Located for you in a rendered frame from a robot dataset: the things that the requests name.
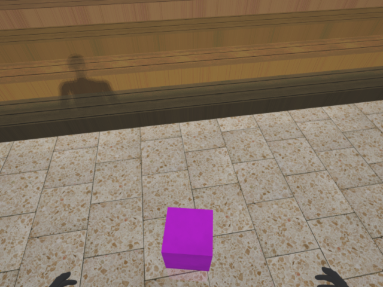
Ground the left robot hand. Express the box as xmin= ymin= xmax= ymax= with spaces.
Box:
xmin=49 ymin=271 xmax=77 ymax=287

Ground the carton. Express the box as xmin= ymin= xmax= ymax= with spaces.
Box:
xmin=161 ymin=207 xmax=213 ymax=271

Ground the right robot hand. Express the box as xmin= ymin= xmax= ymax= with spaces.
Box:
xmin=315 ymin=267 xmax=349 ymax=287

